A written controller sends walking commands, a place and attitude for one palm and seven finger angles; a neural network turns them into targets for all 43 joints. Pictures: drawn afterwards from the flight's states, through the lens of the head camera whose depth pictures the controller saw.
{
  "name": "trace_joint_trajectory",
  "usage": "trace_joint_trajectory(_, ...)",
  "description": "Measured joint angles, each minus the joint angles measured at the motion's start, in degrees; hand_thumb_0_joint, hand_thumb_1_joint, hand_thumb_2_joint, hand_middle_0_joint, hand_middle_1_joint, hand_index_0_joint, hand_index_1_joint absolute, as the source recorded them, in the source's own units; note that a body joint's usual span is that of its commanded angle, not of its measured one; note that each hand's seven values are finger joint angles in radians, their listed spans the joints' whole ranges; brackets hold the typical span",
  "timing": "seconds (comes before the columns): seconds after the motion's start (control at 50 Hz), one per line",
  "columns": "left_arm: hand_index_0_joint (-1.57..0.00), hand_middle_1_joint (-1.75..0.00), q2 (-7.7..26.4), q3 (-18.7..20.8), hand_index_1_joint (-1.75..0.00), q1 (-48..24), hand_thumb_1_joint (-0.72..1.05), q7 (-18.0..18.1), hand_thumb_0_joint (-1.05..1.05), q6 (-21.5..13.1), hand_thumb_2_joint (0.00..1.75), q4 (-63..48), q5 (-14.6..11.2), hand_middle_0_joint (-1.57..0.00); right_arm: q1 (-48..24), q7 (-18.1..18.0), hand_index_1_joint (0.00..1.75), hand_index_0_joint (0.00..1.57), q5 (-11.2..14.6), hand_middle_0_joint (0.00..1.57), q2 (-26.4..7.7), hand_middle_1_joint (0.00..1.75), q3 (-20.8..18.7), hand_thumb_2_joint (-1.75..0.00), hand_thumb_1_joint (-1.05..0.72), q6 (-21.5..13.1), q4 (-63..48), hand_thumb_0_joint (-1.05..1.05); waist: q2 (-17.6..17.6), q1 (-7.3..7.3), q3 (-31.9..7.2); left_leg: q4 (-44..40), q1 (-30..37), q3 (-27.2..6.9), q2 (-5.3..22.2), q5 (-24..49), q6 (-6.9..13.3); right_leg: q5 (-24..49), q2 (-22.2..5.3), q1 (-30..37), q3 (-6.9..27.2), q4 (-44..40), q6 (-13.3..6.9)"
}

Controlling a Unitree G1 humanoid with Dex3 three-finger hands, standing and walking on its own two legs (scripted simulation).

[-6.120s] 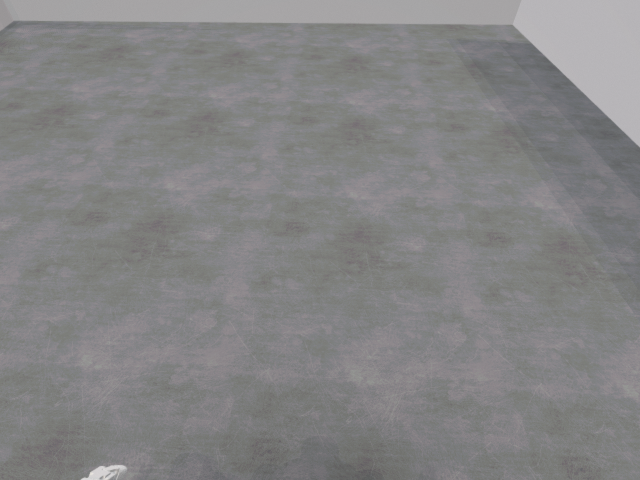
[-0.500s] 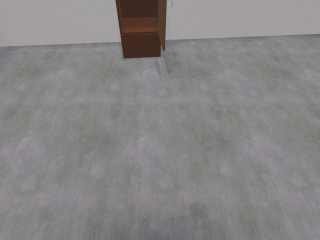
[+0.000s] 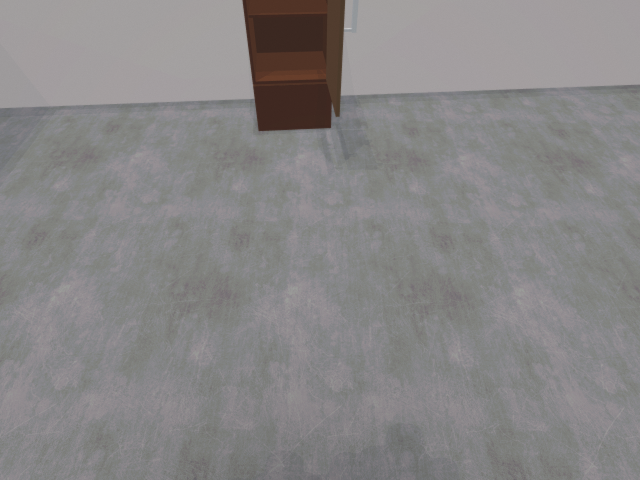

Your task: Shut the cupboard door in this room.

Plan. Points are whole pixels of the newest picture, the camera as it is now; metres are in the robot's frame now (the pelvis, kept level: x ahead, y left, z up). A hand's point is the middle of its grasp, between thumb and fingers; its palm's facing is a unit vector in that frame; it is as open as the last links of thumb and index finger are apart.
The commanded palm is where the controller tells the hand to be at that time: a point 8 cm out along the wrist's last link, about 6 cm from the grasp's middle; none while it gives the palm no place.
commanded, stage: stand and wait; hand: left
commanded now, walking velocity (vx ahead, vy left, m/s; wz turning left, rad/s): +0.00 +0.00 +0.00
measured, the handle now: (350, 13) +1.77 +0.00 -0.04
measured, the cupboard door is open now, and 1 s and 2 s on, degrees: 91 91 91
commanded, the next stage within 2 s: turn or walk to find it in 0.10 s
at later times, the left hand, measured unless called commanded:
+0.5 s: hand out of the picture +0.00 +0.18 -0.20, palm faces +0.12 -0.98 -0.17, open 7.3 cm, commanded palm none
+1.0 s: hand out of the picture -0.07 +0.15 -0.16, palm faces +0.21 -0.97 -0.14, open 7.3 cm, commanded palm none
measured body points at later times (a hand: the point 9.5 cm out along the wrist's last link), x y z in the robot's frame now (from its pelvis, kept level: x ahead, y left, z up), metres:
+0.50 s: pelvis +0.00 +0.01 -0.01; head +0.01 +0.03 +0.44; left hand -0.01 +0.24 -0.18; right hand +0.02 -0.22 -0.16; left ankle +0.01 +0.11 -0.74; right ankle -0.03 -0.11 -0.74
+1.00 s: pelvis +0.08 +0.03 -0.01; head +0.11 +0.04 +0.44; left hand -0.08 +0.20 -0.15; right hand +0.18 -0.20 -0.16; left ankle +0.16 +0.18 -0.70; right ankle -0.03 -0.11 -0.74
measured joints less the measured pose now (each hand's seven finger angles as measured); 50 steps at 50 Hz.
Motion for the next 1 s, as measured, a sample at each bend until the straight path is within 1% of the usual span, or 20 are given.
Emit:
trace_joint_trajectory(0.12,-0.2,-0.3,-0.5,-0.3,-0.3,0.7,0.91,0.0,0.0,-0.1,0.9,0.5,-0.1,-0.2,0.8,0.0,0.3,0.2,0.1,0.2,0.3,0.3,0.5,-0.9,-0.92,0.1,1.1,0.0,-0.2,0.13,0.5,-0.8,1.0,-0.1,0.6,0.3,-0.5,0.6,0.7,1.1,0.0,-1.2,-0.5)
trace_joint_trajectory(0.18,-0.2,-0.3,-0.7,-0.2,-0.3,0.8,0.91,0.0,0.0,0.1,0.9,0.3,-0.2,-0.2,1.4,0.1,0.3,0.2,0.0,0.2,0.5,0.3,0.6,-0.9,-0.92,0.3,1.3,0.0,-0.2,-0.08,0.8,-0.4,0.6,-0.4,0.8,0.3,-0.7,0.5,0.8,0.9,-0.3,-1.0,-0.7)
trace_joint_trajectory(0.3,-0.2,-0.3,-0.8,0.9,-0.3,0.1,0.91,0.2,0.0,0.9,0.9,-1.5,-0.1,-0.2,3.1,0.5,0.3,0.2,-0.3,0.2,0.9,0.3,-0.1,-0.9,-0.91,1.8,0.5,0.0,0.4,-0.37,1.7,5.4,-3.3,-2.1,0.9,-1.9,-0.9,-1.2,1.0,-1.1,-2.3,2.3,-1.1)
trace_joint_trajectory(0.38,-0.2,-0.3,-0.3,1.7,-0.3,-0.8,0.91,0.3,0.0,1.1,0.9,-2.8,0.4,-0.2,3.8,0.5,0.3,0.2,-0.5,0.2,1.0,0.3,-1.0,-0.9,-0.91,2.8,0.1,0.0,0.4,-0.78,2.4,13.7,-6.1,0.7,2.7,-7.6,-1.7,-3.4,0.6,-1.7,-4.6,5.6,-0.9)
trace_joint_trajectory(0.4,-0.2,-0.3,-0.1,1.7,-0.3,-1.0,0.91,0.3,0.0,1.1,0.9,-2.9,0.5,-0.2,3.9,0.5,0.3,0.2,-0.4,0.2,0.9,0.3,-1.2,-0.9,-0.91,2.8,0.1,0.0,0.3,-0.8,2.5,13.3,-5.7,1.3,3.2,-7.3,-1.8,-4.1,0.3,-2.0,-5.0,6.6,-0.7)
trace_joint_trajectory(0.42,-0.2,-0.3,0.1,1.8,-0.3,-1.4,0.91,0.3,0.0,1.1,0.9,-2.9,0.5,-0.2,3.8,0.5,0.3,0.2,-0.4,0.2,1.0,0.3,-1.3,-0.9,-0.91,2.6,0.1,0.0,-0.1,-0.8,2.7,12.6,-5.2,1.7,3.1,-5.9,-1.3,-4.8,-0.3,-2.3,-5.2,7.9,-0.3)
trace_joint_trajectory(0.46,-0.2,-0.3,0.5,1.8,-0.3,-2.0,0.91,0.4,0.0,1.3,0.9,-2.8,0.2,-0.2,3.3,0.3,0.3,0.2,-0.5,0.2,1.4,0.3,-1.1,-0.9,-0.91,2.0,0.2,0.0,-1.7,-0.3,3.0,12.0,-4.7,2.5,1.8,-6.2,0.3,-5.4,-1.8,-2.8,-4.6,9.2,0.7)
trace_joint_trajectory(0.5,-0.2,-0.3,0.9,1.6,-0.3,-2.5,0.91,0.4,0.0,1.5,0.9,-2.7,0.1,-0.2,2.6,0.1,0.3,0.2,-0.5,0.2,1.9,0.3,-0.8,-0.9,-0.91,1.2,0.0,0.0,-2.5,0.04,2.8,10.3,-4.2,3.2,1.0,-6.0,1.4,-6.6,-2.2,-3.9,-2.7,11.1,1.1)
trace_joint_trajectory(0.56,-0.2,-0.3,1.1,1.2,-0.3,-3.0,0.91,0.3,0.0,1.6,0.9,-2.3,0.2,-0.2,1.4,-0.4,0.3,0.2,-0.7,0.2,2.2,0.3,-0.6,-0.9,-0.91,0.3,-0.3,0.01,-2.4,-0.11,2.2,6.5,-3.3,3.5,0.3,-3.9,2.0,-10.8,-1.9,-5.8,0.2,15.2,1.1)
trace_joint_trajectory(0.6,-0.2,-0.3,0.9,1.1,-0.3,-2.7,0.91,-0.1,0.0,1.3,0.9,-2.0,0.5,-0.2,1.2,-0.4,0.3,0.2,-0.8,0.2,1.7,0.3,-0.8,-0.89,-0.93,0.2,-0.2,0.01,-1.7,-0.37,1.1,4.4,-2.9,3.3,0.2,-2.8,2.0,-12.2,-1.5,-6.1,0.9,15.6,0.8)
trace_joint_trajectory(0.66,-0.2,-0.3,0.4,1.0,-0.3,-1.3,0.91,-0.9,0.0,0.8,0.9,-1.8,0.9,-0.2,1.8,0.1,0.3,0.2,-0.9,0.2,1.1,0.3,-1.2,-0.89,-0.93,0.0,-0.2,0.01,-0.4,-0.7,-0.6,2.7,-2.3,2.8,0.4,-2.2,1.9,-11.7,-1.0,-5.0,0.4,12.7,0.2)
trace_joint_trajectory(0.7,-0.2,-0.3,0.3,1.1,-0.3,0.1,0.91,-1.4,0.0,0.1,0.9,-1.9,1.0,-0.19,2.5,0.3,0.3,0.2,-0.8,0.2,0.8,0.3,-1.5,-0.89,-0.93,0.1,-0.2,0.01,-0.1,-0.6,-1.4,3.2,-2.3,2.7,0.3,-2.8,1.5,-9.1,-0.7,-2.4,-0.5,6.3,-0.3)
trace_joint_trajectory(0.72,-0.2,-0.3,0.2,1.2,-0.3,0.9,0.91,-1.5,0.0,-0.4,0.9,-2.0,1.1,-0.2,2.9,0.4,0.3,0.2,-0.7,0.2,0.7,0.3,-1.6,-0.89,-0.92,0.2,-0.3,0.01,-0.2,-0.35,-1.8,5.2,-3.1,2.8,0.2,-4.8,1.2,-7.2,-0.8,-1.4,-0.5,3.6,-0.6)
trace_joint_trajectory(0.74,-0.2,-0.3,0.0,1.4,-0.3,1.7,0.91,-1.4,0.0,-0.7,0.9,-2.0,1.2,-0.2,3.4,0.6,0.3,0.2,-0.6,0.2,0.5,0.3,-1.8,-0.89,-0.92,0.5,-0.3,0.01,0.1,-0.03,-1.9,8.6,-4.2,2.7,0.4,-8.4,0.8,-4.2,-0.6,-1.0,-0.8,3.0,-0.8)
trace_joint_trajectory(0.76,-0.2,-0.3,-0.2,1.6,-0.3,2.7,0.91,-1.3,0.0,-1.1,0.9,-1.8,1.2,-0.2,3.8,0.9,0.3,0.2,-0.8,0.2,0.4,0.3,-1.9,-0.89,-0.92,0.9,-0.1,0.01,0.5,0.46,-2.2,13.1,-5.8,2.6,0.8,-11.2,0.5,-3.4,-0.4,-0.5,-1.2,2.8,-0.9)
trace_joint_trajectory(0.78,-0.2,-0.3,-0.3,1.7,-0.3,4.0,0.91,-1.1,0.0,-1.6,0.9,-1.7,1.1,-0.2,4.0,1.3,0.3,0.2,-0.9,0.2,0.2,0.3,-2.0,-0.89,-0.92,1.3,0.1,0.01,0.6,1.07,-2.5,18.0,-7.7,2.6,1.2,-12.2,0.2,-3.5,-0.2,0.4,-1.3,2.1,-0.9)
trace_joint_trajectory(0.82,-0.2,-0.3,-0.7,1.9,-0.3,6.8,0.91,-0.9,0.0,-2.3,0.9,-0.9,1.1,-0.2,3.6,2.0,0.3,0.2,-1.1,0.2,-0.2,0.3,-2.4,-0.89,-0.92,1.8,0.0,0.01,0.3,1.85,-2.6,25.9,-11.4,3.1,2.4,-11.3,-0.4,-3.5,-0.1,2.4,-0.9,-0.4,-0.7)
trace_joint_trajectory(0.86,-0.2,-0.3,-1.2,1.7,-0.3,9.2,0.91,-0.9,0.0,-2.7,0.9,0.5,1.1,-0.2,2.6,2.4,0.3,0.2,-1.1,0.2,-0.6,0.3,-2.7,-0.9,-0.91,1.6,-0.8,0.01,0.1,1.7,-2.0,30.2,-14.7,3.5,4.0,-8.6,-1.1,-3.1,-0.2,4.5,-0.8,-3.0,-0.1)
trace_joint_trajectory(0.92,-0.2,-0.3,-1.8,1.4,-0.3,11.7,0.91,-0.9,0.0,-2.9,0.9,2.4,1.2,-0.2,0.7,2.8,0.3,0.2,-0.9,0.2,-1.0,0.3,-3.0,-0.9,-0.91,1.2,-2.2,0.01,-0.2,1.44,-0.5,30.0,-18.0,4.2,6.2,-5.7,-1.7,-3.1,-0.8,7.3,-1.2,-5.8,0.7)
trace_joint_trajectory(1.0,-0.2,-0.3,-2.4,1.2,-0.3,13.7,0.91,-0.9,0.0,-3.1,0.9,4.0,1.3,-0.2,-2.5,3.2,0.3,0.19,-0.6,0.2,-1.0,0.3,-2.8,-0.9,-0.91,0.8,-3.4,0.01,-1.0,2.32,1.8,22.2,-18.8,5.7,7.4,-3.8,-1.5,-5.0,-2.0,10.1,-1.7,-6.8,2.2)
